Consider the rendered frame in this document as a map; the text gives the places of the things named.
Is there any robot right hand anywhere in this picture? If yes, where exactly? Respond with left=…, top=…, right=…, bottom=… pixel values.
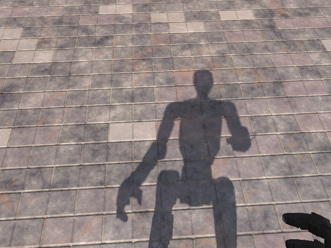
left=282, top=212, right=331, bottom=248

